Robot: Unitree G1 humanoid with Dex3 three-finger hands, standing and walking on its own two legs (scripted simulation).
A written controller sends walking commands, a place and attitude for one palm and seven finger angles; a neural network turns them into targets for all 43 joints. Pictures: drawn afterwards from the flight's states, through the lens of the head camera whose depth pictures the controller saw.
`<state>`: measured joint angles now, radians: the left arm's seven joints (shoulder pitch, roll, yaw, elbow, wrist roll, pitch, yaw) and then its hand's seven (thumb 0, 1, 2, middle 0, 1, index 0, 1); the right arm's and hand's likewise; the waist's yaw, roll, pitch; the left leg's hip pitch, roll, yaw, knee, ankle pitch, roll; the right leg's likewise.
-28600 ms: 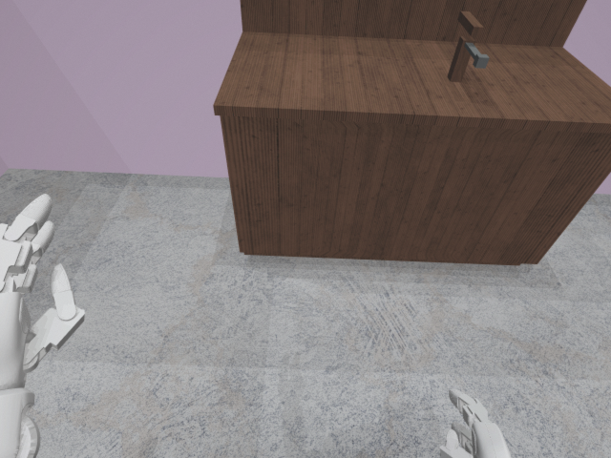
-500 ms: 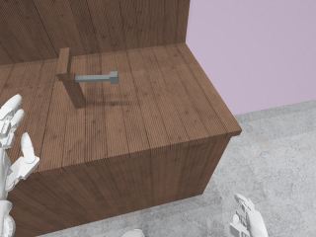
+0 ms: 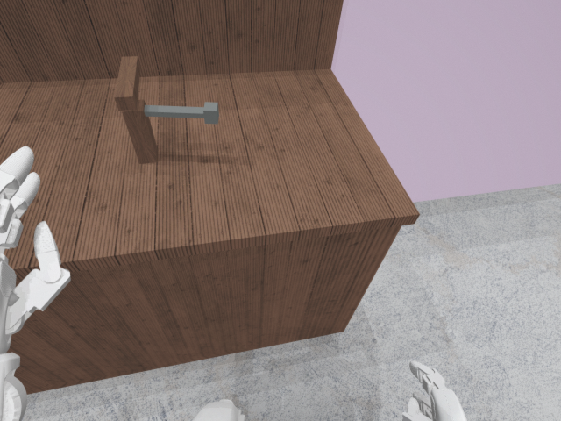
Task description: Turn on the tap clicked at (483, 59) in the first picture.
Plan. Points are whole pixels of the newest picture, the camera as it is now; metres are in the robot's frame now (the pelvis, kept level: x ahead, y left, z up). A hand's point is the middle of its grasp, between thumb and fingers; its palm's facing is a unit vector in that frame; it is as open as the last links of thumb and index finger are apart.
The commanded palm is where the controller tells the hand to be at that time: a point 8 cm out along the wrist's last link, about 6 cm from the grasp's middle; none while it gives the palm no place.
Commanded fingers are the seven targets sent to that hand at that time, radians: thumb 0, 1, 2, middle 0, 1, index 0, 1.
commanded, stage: step back with the hand held close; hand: left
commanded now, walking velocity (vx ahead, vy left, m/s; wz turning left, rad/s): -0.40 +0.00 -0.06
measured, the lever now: (211, 113) +0.60 +0.18 +0.10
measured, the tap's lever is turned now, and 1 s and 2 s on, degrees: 80 80 80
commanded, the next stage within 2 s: stop stepping back and stand still in 0.16 s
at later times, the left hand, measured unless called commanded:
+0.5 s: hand out of the picture +0.09 +0.22 +0.17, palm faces +0.36 -0.86 -0.36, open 7.4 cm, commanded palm +0.03 +0.26 +0.20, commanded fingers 0.00 0.90 0.90 -0.20 -0.30 -0.20 -0.30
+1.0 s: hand out of the picture -0.01 +0.22 +0.18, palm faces +0.38 -0.86 -0.34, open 7.5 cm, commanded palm -0.06 +0.27 +0.20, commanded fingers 0.00 0.90 0.90 -0.20 -0.30 -0.20 -0.30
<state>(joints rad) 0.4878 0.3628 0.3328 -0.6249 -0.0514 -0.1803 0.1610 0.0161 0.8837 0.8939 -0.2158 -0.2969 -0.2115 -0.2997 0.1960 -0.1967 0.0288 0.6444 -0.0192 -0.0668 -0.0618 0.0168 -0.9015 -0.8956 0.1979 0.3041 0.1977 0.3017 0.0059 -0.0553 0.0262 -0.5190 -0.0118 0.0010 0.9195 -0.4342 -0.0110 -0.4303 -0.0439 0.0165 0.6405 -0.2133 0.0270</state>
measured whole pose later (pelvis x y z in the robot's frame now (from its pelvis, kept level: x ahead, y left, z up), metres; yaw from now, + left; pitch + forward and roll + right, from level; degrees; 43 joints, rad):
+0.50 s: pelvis -0.13 -0.01 +0.01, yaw -2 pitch +0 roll +2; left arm 0.51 0.37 0.35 -0.53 -0.06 -0.12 0.16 0.01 0.88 0.89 -0.22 -0.30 -0.21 -0.30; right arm 0.21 -0.19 0.01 0.65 0.00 -0.09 -0.06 0.02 -0.90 -0.90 0.20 0.30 0.20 0.30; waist -0.03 -0.06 -0.01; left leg -0.44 0.00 0.03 0.99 -0.41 0.00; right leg -0.40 -0.03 0.01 0.60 -0.20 -0.01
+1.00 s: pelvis -0.22 -0.01 +0.00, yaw -1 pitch -2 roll +0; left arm 0.47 0.37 0.33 -0.54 -0.04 -0.12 0.15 0.02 0.88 0.89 -0.22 -0.30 -0.21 -0.30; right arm 0.21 -0.18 0.02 0.66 -0.01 -0.12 -0.07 0.02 -0.90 -0.90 0.20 0.30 0.20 0.30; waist -0.01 -0.04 -0.01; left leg -0.29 0.02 0.05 0.65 -0.36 0.05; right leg -0.50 0.01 -0.05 0.85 -0.40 -0.03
